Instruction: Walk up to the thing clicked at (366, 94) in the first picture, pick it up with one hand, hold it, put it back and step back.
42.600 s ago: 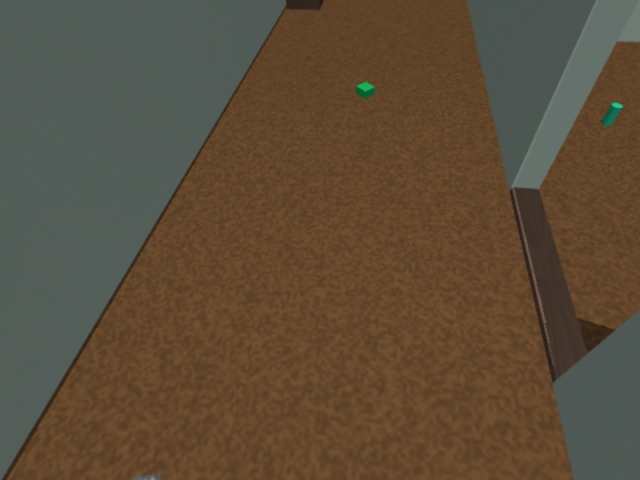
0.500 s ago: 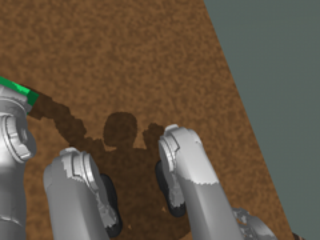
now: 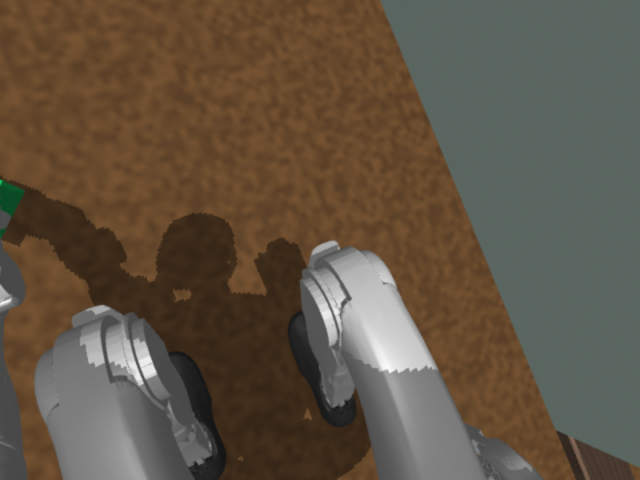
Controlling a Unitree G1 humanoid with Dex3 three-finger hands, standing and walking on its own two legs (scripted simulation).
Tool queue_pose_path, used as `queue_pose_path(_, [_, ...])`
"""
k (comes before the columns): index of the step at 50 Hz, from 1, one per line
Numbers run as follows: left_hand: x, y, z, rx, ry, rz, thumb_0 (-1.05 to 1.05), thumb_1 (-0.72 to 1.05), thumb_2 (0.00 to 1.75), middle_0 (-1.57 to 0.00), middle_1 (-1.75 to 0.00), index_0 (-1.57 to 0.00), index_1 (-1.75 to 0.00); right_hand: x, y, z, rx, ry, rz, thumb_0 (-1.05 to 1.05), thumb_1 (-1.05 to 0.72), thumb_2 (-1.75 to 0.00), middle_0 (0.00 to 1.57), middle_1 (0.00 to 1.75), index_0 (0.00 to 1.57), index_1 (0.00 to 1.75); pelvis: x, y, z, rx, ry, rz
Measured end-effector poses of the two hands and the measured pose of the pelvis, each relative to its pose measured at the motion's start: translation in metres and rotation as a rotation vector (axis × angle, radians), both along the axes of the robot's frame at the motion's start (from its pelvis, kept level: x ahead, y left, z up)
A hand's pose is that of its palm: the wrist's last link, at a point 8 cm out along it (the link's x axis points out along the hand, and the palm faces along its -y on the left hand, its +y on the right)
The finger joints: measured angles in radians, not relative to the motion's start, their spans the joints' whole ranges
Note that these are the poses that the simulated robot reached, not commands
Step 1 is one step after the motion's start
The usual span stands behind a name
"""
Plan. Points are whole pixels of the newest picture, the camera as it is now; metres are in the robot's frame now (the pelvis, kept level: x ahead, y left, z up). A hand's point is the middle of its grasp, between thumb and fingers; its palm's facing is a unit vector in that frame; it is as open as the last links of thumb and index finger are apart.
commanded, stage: lower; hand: left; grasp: from above
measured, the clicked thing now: out of the picture +0.46 +0.35 -0.23
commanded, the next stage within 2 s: rest in 0.10 s
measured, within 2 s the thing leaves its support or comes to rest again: neither
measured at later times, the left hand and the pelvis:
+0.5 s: hand out of the picture +0.46 +0.34 -0.22, palm faces -0.19 -0.39 -0.90, open 11.2 cm; pelvis +0.00 +0.00 +0.00, yaw -3 degrees
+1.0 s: hand out of the picture +0.47 +0.34 -0.24, palm faces -0.18 -0.39 -0.90, open 11.3 cm; pelvis +0.00 +0.01 +0.00, yaw -5 degrees
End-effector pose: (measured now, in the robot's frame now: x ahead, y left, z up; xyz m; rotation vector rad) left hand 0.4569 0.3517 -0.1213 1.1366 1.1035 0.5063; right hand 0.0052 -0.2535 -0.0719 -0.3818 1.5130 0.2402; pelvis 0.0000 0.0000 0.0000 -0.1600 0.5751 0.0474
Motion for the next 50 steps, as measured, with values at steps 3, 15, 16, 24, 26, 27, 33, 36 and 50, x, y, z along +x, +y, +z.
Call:
queue_pose_path(3, [-0.002, -0.004, -0.011, -0.004, 0.008, 0.007, -0.02, -0.15, 0.41, -0.74, -0.37, -0.74, -0.39, -0.005, 0.0, 0.006, -0.003, 0.015, 0.01, 0.0, -0.91, -0.9, 0.2, 0.3, 0.2, 0.3, -0.001, 0.0, 0.0, -0.006, -0.005, -0.005])
queue_pose_path(15, [0.005, -0.01, -0.034, 0.007, -0.024, 0.022, -0.02, -0.16, 0.46, -0.72, -0.4, -0.73, -0.42, -0.009, 0.003, 0.02, -0.002, 0.045, 0.033, 0.0, -0.91, -0.9, 0.2, 0.3, 0.2, 0.3, -0.001, 0.0, 0.001, -0.027, -0.02, -0.017])
queue_pose_path(16, [0.006, -0.01, -0.034, 0.01, -0.021, 0.018, -0.02, -0.16, 0.46, -0.72, -0.39, -0.73, -0.42, -0.008, 0.004, 0.02, 0.0, 0.042, 0.034, 0.0, -0.91, -0.9, 0.2, 0.3, 0.2, 0.3, -0.001, 0.001, 0.001, -0.029, -0.021, -0.018])
queue_pose_path(24, [0.008, -0.006, -0.039, 0.002, -0.001, 0.013, -0.02, -0.16, 0.48, -0.71, -0.39, -0.71, -0.42, -0.002, 0.011, 0.019, 0.012, 0.013, 0.045, 0.0, -0.91, -0.9, 0.2, 0.3, 0.2, 0.3, -0.001, 0.002, 0.0, -0.044, -0.035, -0.025])
queue_pose_path(26, [0.006, -0.005, -0.042, 0.0, 0.003, 0.017, -0.02, -0.15, 0.48, -0.7, -0.39, -0.71, -0.42, -0.003, 0.013, 0.019, 0.014, 0.011, 0.049, 0.0, -0.92, -0.9, 0.2, 0.3, 0.2, 0.3, -0.002, 0.003, 0.0, -0.046, -0.041, -0.026])
queue_pose_path(27, [0.004, -0.004, -0.043, 0.001, 0.005, 0.018, -0.02, -0.15, 0.47, -0.7, -0.4, -0.71, -0.43, -0.003, 0.015, 0.019, 0.016, 0.011, 0.054, 0.0, -0.92, -0.9, 0.2, 0.3, 0.2, 0.3, -0.002, 0.003, 0.0, -0.048, -0.045, -0.026])
queue_pose_path(33, [-0.002, -0.003, -0.055, 0.003, 0.011, 0.022, -0.02, -0.14, 0.46, -0.68, -0.42, -0.69, -0.45, -0.008, 0.021, 0.024, 0.019, 0.017, 0.076, 0.0, -0.92, -0.9, 0.2, 0.3, 0.2, 0.3, -0.005, 0.004, -0.001, -0.057, -0.063, -0.027])
queue_pose_path(36, [-0.003, -0.003, -0.06, -0.005, 0.005, 0.029, -0.02, -0.14, 0.47, -0.68, -0.43, -0.68, -0.46, -0.011, 0.022, 0.027, 0.011, 0.024, 0.079, 0.0, -0.92, -0.9, 0.2, 0.3, 0.2, 0.3, -0.006, 0.005, -0.001, -0.065, -0.067, -0.029])
queue_pose_path(50, [0.01, -0.007, -0.064, 0.004, -0.009, 0.01, -0.02, -0.16, 0.53, -0.65, -0.48, -0.65, -0.51, -0.016, 0.024, 0.045, -0.016, 0.045, 0.084, 0.01, -0.92, -0.9, 0.2, 0.3, 0.2, 0.3, -0.004, 0.008, 0.004, -0.088, -0.073, -0.034])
